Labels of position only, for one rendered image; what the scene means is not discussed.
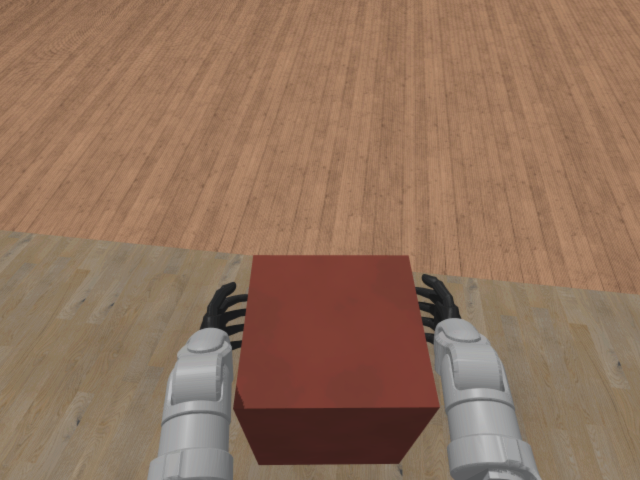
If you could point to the carton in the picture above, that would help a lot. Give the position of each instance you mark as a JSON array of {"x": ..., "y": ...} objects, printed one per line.
[{"x": 334, "y": 366}]

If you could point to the robot left forearm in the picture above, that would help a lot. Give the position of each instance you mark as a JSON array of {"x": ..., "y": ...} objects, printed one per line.
[{"x": 194, "y": 440}]

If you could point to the robot right forearm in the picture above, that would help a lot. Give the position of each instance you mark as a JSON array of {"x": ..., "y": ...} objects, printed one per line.
[{"x": 486, "y": 442}]

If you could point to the robot right hand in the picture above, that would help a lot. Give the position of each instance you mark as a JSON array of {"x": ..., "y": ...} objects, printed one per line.
[{"x": 444, "y": 307}]

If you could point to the robot left hand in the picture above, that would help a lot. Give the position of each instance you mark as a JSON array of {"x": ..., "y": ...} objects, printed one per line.
[{"x": 216, "y": 317}]

